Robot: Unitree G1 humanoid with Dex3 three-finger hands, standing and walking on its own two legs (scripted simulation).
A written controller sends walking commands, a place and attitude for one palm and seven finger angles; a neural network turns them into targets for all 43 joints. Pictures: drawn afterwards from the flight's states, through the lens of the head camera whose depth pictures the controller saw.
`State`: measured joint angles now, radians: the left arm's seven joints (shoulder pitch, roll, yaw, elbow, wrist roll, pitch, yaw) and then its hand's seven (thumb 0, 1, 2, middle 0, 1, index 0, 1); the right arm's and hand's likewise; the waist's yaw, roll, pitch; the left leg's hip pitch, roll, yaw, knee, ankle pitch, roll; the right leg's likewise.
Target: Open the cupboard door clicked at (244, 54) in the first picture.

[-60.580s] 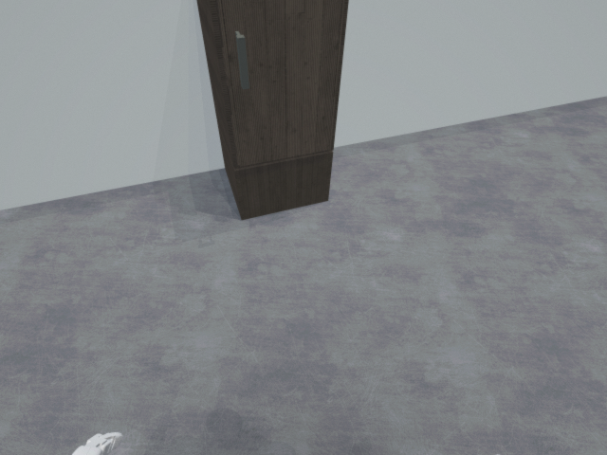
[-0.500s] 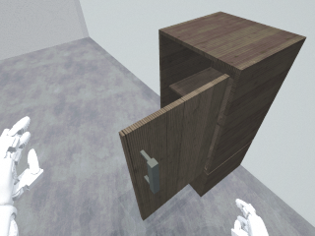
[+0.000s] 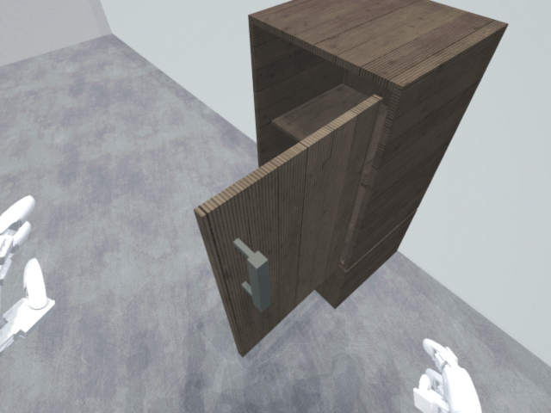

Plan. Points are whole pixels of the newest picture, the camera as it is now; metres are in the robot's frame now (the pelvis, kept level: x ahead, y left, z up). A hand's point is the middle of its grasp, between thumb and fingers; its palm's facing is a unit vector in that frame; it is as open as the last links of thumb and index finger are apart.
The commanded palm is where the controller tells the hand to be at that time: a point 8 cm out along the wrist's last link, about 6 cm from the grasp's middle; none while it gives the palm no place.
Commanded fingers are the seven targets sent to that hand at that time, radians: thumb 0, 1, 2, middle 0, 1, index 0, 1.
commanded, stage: step back with the hand held close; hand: left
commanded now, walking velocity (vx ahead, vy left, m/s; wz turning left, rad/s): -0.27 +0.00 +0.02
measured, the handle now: (251, 276) +0.33 +0.06 -0.02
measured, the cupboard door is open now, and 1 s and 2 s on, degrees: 92 92 92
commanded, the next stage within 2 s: stop stepping back and stand still in 0.96 s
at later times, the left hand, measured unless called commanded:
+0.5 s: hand out of the picture +0.12 +0.28 +0.16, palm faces +0.44 -0.75 -0.49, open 7.4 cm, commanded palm +0.05 +0.32 +0.18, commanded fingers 0.00 0.90 0.90 -0.20 -0.30 -0.20 -0.30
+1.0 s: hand out of the picture +0.03 +0.23 +0.17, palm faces +0.32 -0.76 -0.57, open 7.4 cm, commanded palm -0.03 +0.27 +0.18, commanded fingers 0.00 0.90 0.90 -0.20 -0.30 -0.20 -0.30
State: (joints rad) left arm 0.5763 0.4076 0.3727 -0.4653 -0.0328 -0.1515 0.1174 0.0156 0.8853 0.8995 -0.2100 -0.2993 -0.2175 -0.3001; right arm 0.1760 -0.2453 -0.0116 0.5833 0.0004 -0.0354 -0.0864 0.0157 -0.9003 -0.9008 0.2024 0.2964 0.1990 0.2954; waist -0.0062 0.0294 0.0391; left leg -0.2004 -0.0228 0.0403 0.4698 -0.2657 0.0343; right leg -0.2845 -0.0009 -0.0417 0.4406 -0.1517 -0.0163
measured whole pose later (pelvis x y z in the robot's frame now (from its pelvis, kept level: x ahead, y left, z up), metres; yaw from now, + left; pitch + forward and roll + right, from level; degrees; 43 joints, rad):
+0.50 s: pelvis -0.08 +0.01 -0.02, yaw +2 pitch -1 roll -2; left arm 0.52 0.42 0.42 -0.54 0.02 -0.21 0.17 0.02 0.88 0.90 -0.21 -0.30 -0.22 -0.30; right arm 0.24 -0.22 0.00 0.57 -0.02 -0.08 -0.10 0.02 -0.90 -0.90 0.20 0.30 0.20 0.30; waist -0.02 0.00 0.06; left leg -0.41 -0.02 0.01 0.64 -0.21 0.07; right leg -0.46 0.02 -0.01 0.75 -0.29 0.01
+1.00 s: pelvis -0.18 -0.03 +0.00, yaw -1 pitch +4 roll -2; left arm 0.63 0.53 0.50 -0.61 -0.05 -0.22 0.11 0.01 0.88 0.90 -0.22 -0.30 -0.22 -0.30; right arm 0.14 -0.23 0.01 0.59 0.00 -0.06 -0.10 0.02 -0.90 -0.90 0.20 0.30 0.20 0.30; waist 0.00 -0.04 -0.02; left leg -0.38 -0.01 0.03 0.55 -0.18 0.02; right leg -0.22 0.07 0.01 0.49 -0.31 -0.03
